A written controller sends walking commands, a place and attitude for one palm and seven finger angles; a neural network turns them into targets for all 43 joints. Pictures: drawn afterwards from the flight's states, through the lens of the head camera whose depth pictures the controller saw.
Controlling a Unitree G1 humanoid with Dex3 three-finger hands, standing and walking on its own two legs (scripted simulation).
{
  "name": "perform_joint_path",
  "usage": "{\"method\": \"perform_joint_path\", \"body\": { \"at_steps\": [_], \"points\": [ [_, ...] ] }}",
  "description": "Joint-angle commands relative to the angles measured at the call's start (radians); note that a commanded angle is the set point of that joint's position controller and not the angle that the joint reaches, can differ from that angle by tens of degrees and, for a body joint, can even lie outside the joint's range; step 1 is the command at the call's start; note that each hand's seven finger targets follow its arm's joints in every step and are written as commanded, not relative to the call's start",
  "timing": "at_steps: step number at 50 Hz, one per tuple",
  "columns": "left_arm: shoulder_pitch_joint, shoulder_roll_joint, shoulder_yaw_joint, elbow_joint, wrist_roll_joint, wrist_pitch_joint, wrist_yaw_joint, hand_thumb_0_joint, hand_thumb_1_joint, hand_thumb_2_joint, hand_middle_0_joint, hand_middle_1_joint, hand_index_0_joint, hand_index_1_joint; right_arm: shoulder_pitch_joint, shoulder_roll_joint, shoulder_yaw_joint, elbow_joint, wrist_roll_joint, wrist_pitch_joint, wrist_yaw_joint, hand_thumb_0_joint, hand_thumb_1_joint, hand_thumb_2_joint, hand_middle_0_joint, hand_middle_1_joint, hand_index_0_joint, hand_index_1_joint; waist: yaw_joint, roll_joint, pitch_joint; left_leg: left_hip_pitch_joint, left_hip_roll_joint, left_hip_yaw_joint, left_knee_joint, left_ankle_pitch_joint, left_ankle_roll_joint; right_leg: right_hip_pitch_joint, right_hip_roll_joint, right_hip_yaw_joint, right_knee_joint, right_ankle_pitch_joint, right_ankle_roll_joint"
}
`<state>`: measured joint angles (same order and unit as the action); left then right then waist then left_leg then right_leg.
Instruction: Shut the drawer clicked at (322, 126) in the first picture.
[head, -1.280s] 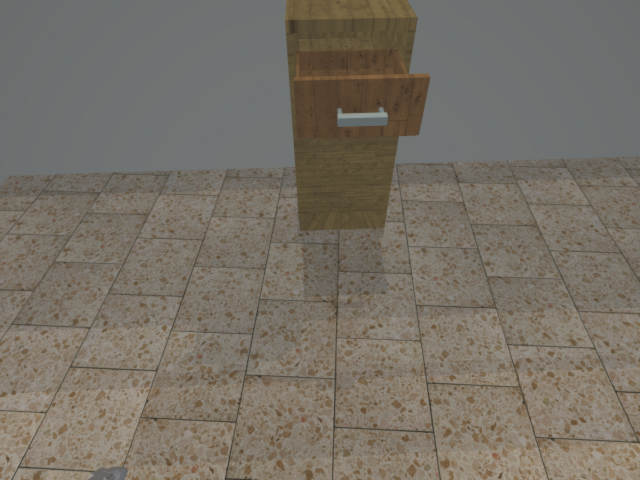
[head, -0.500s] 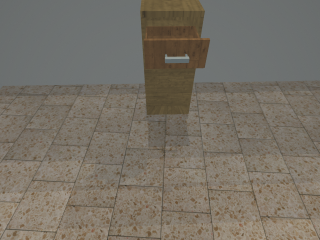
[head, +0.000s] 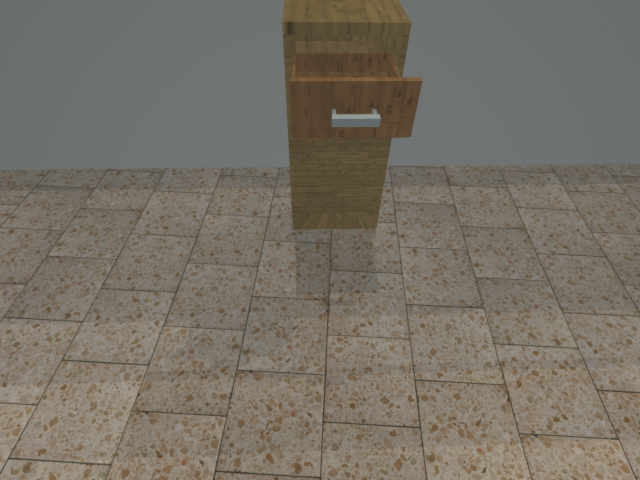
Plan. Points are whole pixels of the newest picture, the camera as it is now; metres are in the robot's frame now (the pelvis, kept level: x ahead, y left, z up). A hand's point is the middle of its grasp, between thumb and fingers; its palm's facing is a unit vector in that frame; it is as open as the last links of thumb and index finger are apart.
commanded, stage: look at it before walking up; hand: left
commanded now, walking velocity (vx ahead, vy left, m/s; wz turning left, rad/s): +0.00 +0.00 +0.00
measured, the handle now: (355, 116) +0.96 -0.03 -0.03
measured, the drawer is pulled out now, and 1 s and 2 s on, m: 0.30 0.30 0.30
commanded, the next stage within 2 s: walk to a spot facing it in 0.16 s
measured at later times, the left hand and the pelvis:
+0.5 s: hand out of the picture +0.07 +0.23 -0.17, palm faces -0.07 -0.95 -0.31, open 7.4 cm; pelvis +0.00 +0.00 -0.01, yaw -5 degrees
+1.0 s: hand out of the picture +0.08 +0.23 -0.19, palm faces -0.22 -0.96 -0.19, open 7.4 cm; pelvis +0.05 +0.03 -0.02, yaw -19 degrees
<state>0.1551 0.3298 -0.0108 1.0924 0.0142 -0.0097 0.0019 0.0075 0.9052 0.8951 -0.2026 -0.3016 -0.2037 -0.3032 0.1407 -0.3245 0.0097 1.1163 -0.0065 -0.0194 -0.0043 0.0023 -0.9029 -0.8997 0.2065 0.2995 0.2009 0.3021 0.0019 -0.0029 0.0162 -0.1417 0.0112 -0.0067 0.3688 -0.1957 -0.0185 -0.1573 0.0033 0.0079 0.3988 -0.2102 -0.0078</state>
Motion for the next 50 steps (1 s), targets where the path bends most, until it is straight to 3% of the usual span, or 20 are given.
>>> {"method": "perform_joint_path", "body": {
  "at_steps": [1, 15, 19, 26, 30, 31, 32, 33, 34, 35, 36, 38, 39, 43, 45, 46, 47, 48, 49, 50],
  "points": [
    [-0.034, 0.202, 0.045, -0.062, -0.002, -0.020, 0.009, 0.000, 0.900, 0.900, -0.200, -0.300, -0.200, -0.300, -0.048, -0.193, -0.039, -0.060, -0.002, -0.018, -0.011, 0.000, -0.900, -0.900, 0.200, 0.300, 0.200, 0.300, 0.003, -0.009, -0.028, -0.003, 0.106, -0.091, -0.062, 0.106, 0.041, -0.004, -0.115, 0.107, -0.086, 0.095, -0.021],
    [-0.034, 0.211, 0.050, -0.065, -0.003, -0.019, 0.008, 0.000, 0.900, 0.900, -0.200, -0.300, -0.200, -0.300, -0.053, -0.210, -0.044, -0.060, -0.004, -0.020, -0.016, 0.000, -0.900, -0.900, 0.200, 0.300, 0.200, 0.300, 0.001, 0.002, -0.034, 0.037, 0.114, -0.072, -0.050, 0.144, 0.037, -0.011, -0.113, 0.121, -0.077, 0.174, -0.025],
    [0.030, 0.111, 0.046, -0.083, -0.002, 0.017, 0.012, 0.000, 0.900, 0.900, -0.200, -0.300, -0.200, -0.300, 0.021, -0.097, -0.038, -0.079, -0.004, 0.001, -0.025, 0.000, -0.900, -0.900, 0.200, 0.300, 0.200, 0.300, -0.005, -0.010, -0.045, 0.035, 0.123, -0.009, 0.025, 0.140, 0.019, -0.062, -0.101, 0.150, 0.009, 0.253, -0.018],
    [0.071, 0.095, 0.073, -0.178, 0.007, 0.042, 0.001, 0.000, 0.900, 0.900, -0.200, -0.300, -0.200, -0.300, 0.031, -0.111, -0.080, -0.182, -0.007, 0.021, -0.030, 0.000, -0.900, -0.900, 0.200, 0.300, 0.200, 0.300, 0.002, 0.036, -0.029, -0.024, 0.189, -0.012, 0.078, 0.027, 0.053, -0.186, -0.037, 0.158, 0.174, 0.178, -0.018],
    [0.167, 0.056, 0.087, -0.196, 0.014, 0.042, -0.022, 0.000, 0.900, 0.900, -0.200, -0.300, -0.200, -0.300, -0.018, -0.127, -0.098, -0.227, -0.014, 0.018, -0.013, 0.000, -0.900, -0.900, 0.200, 0.300, 0.200, 0.300, 0.055, 0.103, 0.009, -0.175, 0.241, -0.071, 0.032, -0.469, 0.091, -0.171, 0.025, 0.115, 0.253, -0.273, -0.022],
    [0.205, 0.061, 0.093, -0.196, 0.017, 0.040, -0.024, 0.000, 0.900, 0.900, -0.200, -0.300, -0.200, -0.300, -0.044, -0.123, -0.099, -0.241, -0.014, 0.020, -0.007, 0.000, -0.900, -0.900, 0.200, 0.300, 0.200, 0.300, 0.085, 0.059, 0.036, -0.244, 0.217, -0.048, 0.089, -0.541, 0.079, -0.147, 0.018, 0.138, 0.225, -0.329, -0.033],
    [0.250, 0.074, 0.099, -0.196, 0.023, 0.031, -0.022, 0.000, 0.900, 0.900, -0.200, -0.300, -0.200, -0.300, -0.065, -0.093, -0.097, -0.257, -0.013, 0.022, -0.002, 0.000, -0.900, -0.900, 0.200, 0.300, 0.200, 0.300, 0.111, -0.079, 0.071, -0.311, 0.130, 0.024, 0.267, -0.558, 0.040, -0.159, -0.032, 0.280, 0.083, -0.434, -0.068],
    [0.287, 0.131, 0.112, -0.198, 0.026, 0.021, -0.011, 0.000, 0.900, 0.900, -0.200, -0.300, -0.200, -0.300, -0.073, -0.033, -0.086, -0.283, -0.005, 0.023, 0.001, 0.000, -0.900, -0.900, 0.200, 0.300, 0.200, 0.300, 0.117, -0.315, 0.091, -0.456, 0.009, 0.117, 0.536, -0.493, -0.005, -0.113, -0.181, 0.603, -0.129, -0.564, -0.151],
    [0.321, 0.154, 0.116, -0.205, 0.013, 0.010, 0.003, 0.000, 0.900, 0.900, -0.200, -0.300, -0.200, -0.300, -0.124, -0.030, -0.080, -0.314, -0.007, 0.012, 0.000, 0.000, -0.900, -0.900, 0.200, 0.300, 0.200, 0.300, 0.134, -0.287, 0.133, -0.574, -0.004, 0.031, 0.699, -0.434, -0.007, -0.083, -0.275, 0.835, -0.270, -0.540, -0.235],
    [0.290, 0.150, 0.118, -0.209, 0.010, -0.001, 0.012, 0.000, 0.900, 0.900, -0.200, -0.300, -0.200, -0.300, -0.115, -0.043, -0.085, -0.319, -0.009, -0.003, 0.002, 0.000, -0.900, -0.900, 0.200, 0.300, 0.200, 0.300, 0.092, -0.180, 0.123, -0.596, 0.028, -0.036, 0.745, -0.342, -0.003, -0.042, -0.275, 0.823, -0.250, -0.436, -0.262],
    [0.261, 0.133, 0.116, -0.214, 0.010, -0.009, 0.013, 0.000, 0.900, 0.900, -0.200, -0.300, -0.200, -0.300, -0.084, -0.039, -0.089, -0.308, -0.011, -0.013, 0.005, 0.000, -0.900, -0.900, 0.200, 0.300, 0.200, 0.300, 0.063, -0.102, 0.087, -0.572, 0.049, -0.038, 0.734, -0.308, -0.007, -0.025, -0.265, 0.751, -0.204, -0.361, -0.259],
    [0.216, 0.091, 0.110, -0.225, 0.013, -0.021, 0.010, 0.000, 0.900, 0.900, -0.200, -0.300, -0.200, -0.300, -0.033, -0.013, -0.087, -0.293, -0.011, -0.021, 0.009, 0.000, -0.900, -0.900, 0.200, 0.300, 0.200, 0.300, 0.030, -0.122, 0.016, -0.442, 0.047, -0.013, 0.613, -0.241, -0.016, -0.055, -0.191, 0.562, -0.146, -0.224, -0.216],
    [0.216, 0.087, 0.112, -0.223, 0.013, -0.023, 0.007, 0.000, 0.900, 0.900, -0.200, -0.300, -0.200, -0.300, -0.027, 0.002, -0.084, -0.294, -0.008, -0.020, 0.009, 0.000, -0.900, -0.900, 0.200, 0.300, 0.200, 0.300, 0.028, -0.132, 0.011, -0.388, 0.034, 0.005, 0.558, -0.218, -0.017, -0.092, -0.174, 0.522, -0.144, -0.192, -0.209],
    [0.219, 0.089, 0.122, -0.219, 0.014, -0.017, 0.000, 0.000, 0.900, 0.900, -0.200, -0.300, -0.200, -0.300, -0.008, 0.039, -0.083, -0.308, 0.000, -0.026, 0.008, 0.000, -0.900, -0.900, 0.200, 0.300, 0.200, 0.300, 0.026, -0.169, 0.002, -0.214, -0.018, 0.035, 0.370, -0.189, -0.013, -0.171, -0.132, 0.486, -0.143, -0.170, -0.186],
    [0.177, 0.082, 0.126, -0.227, 0.010, -0.011, -0.001, 0.000, 0.900, 0.900, -0.200, -0.300, -0.200, -0.300, 0.073, 0.031, -0.085, -0.290, 0.003, -0.036, -0.002, 0.000, -0.900, -0.900, 0.200, 0.300, 0.200, 0.300, -0.015, -0.167, -0.019, -0.020, -0.035, 0.043, 0.195, -0.119, -0.013, -0.259, -0.086, 0.449, -0.073, -0.191, -0.147],
    [0.156, 0.058, 0.124, -0.236, 0.010, -0.008, -0.003, 0.000, 0.900, 0.900, -0.200, -0.300, -0.200, -0.300, 0.147, 0.011, -0.092, -0.266, 0.005, -0.041, -0.012, 0.000, -0.900, -0.900, 0.200, 0.300, 0.200, 0.300, -0.045, -0.114, -0.043, 0.153, -0.009, 0.029, 0.100, -0.120, -0.009, -0.367, -0.038, 0.407, 0.014, -0.226, -0.112],
    [0.152, 0.000, 0.114, -0.253, 0.005, -0.004, -0.010, 0.000, 0.900, 0.900, -0.200, -0.300, -0.200, -0.300, 0.244, -0.060, -0.107, -0.243, -0.001, -0.047, -0.027, 0.000, -0.900, -0.900, 0.200, 0.300, 0.200, 0.300, -0.084, 0.065, -0.081, 0.330, 0.154, -0.144, -0.010, -0.287, 0.027, -0.525, 0.043, 0.316, 0.211, -0.294, -0.074],
    [0.132, -0.053, 0.109, -0.279, -0.001, -0.008, -0.019, 0.000, 0.900, 0.900, -0.200, -0.300, -0.200, -0.300, 0.332, -0.159, -0.127, -0.235, -0.016, -0.049, -0.030, 0.000, -0.900, -0.900, 0.200, 0.300, 0.200, 0.300, -0.115, 0.314, -0.070, 0.330, 0.435, -0.494, -0.184, -0.510, 0.116, -0.661, 0.114, 0.129, 0.509, -0.393, -0.017],
    [0.089, -0.015, 0.122, -0.302, 0.010, -0.020, -0.029, 0.000, 0.900, 0.900, -0.200, -0.300, -0.200, -0.300, 0.299, -0.148, -0.122, -0.247, -0.017, -0.049, -0.029, 0.000, -0.900, -0.900, 0.200, 0.300, 0.200, 0.300, -0.097, 0.183, 0.006, 0.196, 0.516, -0.551, -0.229, -0.537, 0.194, -0.676, 0.005, 0.084, 0.634, -0.334, -0.005],
    [0.082, -0.005, 0.127, -0.266, 0.020, -0.015, -0.035, 0.000, 0.900, 0.900, -0.200, -0.300, -0.200, -0.300, 0.242, -0.085, -0.108, -0.248, -0.021, -0.049, -0.022, 0.000, -0.900, -0.900, 0.200, 0.300, 0.200, 0.300, -0.062, 0.077, 0.048, 0.077, 0.444, -0.452, -0.238, -0.522, 0.170, -0.630, -0.020, 0.070, 0.725, -0.237, -0.003]
  ]
}}
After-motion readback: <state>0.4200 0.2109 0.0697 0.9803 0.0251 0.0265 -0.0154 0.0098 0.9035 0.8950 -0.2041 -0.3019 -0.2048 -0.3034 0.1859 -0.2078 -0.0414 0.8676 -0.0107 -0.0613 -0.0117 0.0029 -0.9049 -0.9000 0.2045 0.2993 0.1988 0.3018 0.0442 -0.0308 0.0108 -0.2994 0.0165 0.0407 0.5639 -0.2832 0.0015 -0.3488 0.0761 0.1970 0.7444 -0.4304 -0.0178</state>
